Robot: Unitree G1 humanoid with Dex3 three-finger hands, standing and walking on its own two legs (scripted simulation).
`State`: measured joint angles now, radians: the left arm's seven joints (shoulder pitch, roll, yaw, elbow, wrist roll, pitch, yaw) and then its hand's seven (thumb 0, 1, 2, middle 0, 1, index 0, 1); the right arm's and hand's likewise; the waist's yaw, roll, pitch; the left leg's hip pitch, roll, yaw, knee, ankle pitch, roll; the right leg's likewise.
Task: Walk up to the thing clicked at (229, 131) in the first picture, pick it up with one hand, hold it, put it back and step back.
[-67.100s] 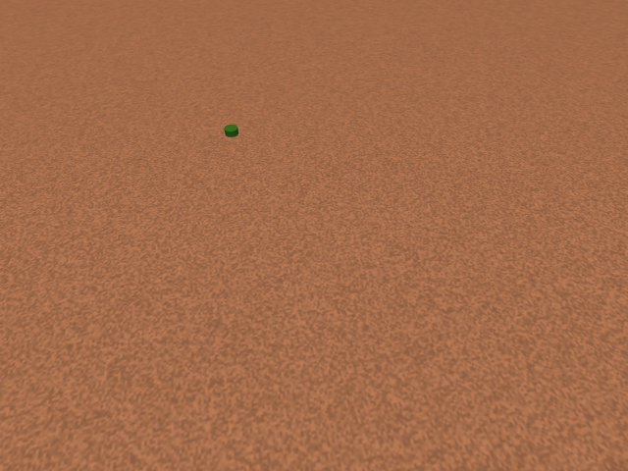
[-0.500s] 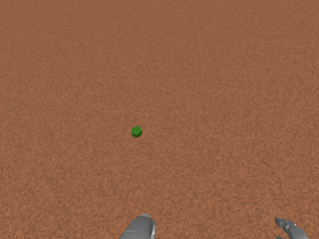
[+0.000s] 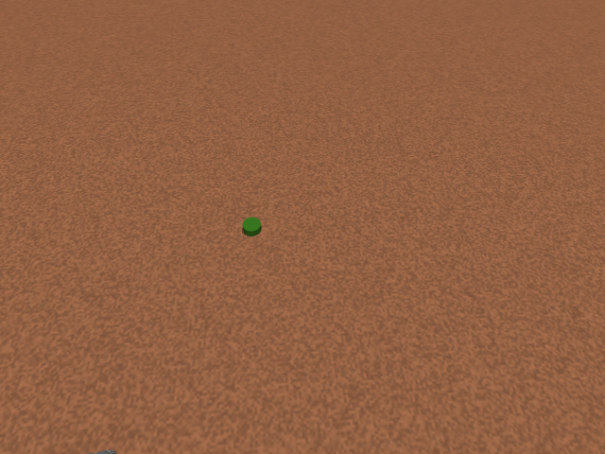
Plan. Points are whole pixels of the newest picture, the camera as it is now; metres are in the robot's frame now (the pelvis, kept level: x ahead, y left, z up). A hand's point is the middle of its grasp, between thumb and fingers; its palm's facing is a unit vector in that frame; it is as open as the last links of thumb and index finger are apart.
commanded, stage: step back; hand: left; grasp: from above
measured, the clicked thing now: (252, 226) +1.07 +0.23 -0.75
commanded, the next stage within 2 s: stand in 0.96 s
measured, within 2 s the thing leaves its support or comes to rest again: neither
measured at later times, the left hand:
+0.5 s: hand out of the picture +0.03 +0.32 -0.16, palm faces -0.03 -0.92 -0.39, open 7.4 cm
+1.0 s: hand (127, 433) +0.18 +0.28 -0.14, palm faces -0.01 -0.94 -0.33, open 7.4 cm
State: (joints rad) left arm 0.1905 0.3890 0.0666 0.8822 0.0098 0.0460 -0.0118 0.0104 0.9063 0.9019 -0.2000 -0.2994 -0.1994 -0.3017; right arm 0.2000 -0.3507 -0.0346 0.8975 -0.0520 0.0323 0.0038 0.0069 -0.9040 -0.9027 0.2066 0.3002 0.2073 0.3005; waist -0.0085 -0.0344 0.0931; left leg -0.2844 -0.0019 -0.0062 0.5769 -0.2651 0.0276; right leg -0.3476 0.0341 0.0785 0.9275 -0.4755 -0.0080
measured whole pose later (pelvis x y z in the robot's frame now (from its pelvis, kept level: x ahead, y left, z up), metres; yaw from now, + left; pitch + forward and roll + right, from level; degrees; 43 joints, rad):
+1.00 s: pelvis +0.05 +0.03 +0.00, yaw -1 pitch -2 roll +0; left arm 0.06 0.35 0.03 1.03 0.00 -0.02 0.00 0.01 0.91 0.90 -0.20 -0.30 -0.20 -0.30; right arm 0.13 -0.33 -0.01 1.07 -0.01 -0.01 0.00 0.00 -0.91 -0.90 0.20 0.30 0.20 0.30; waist 0.00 -0.01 0.07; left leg -0.18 0.00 0.01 0.52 -0.31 0.00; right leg -0.23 -0.03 -0.03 0.53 -0.27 0.01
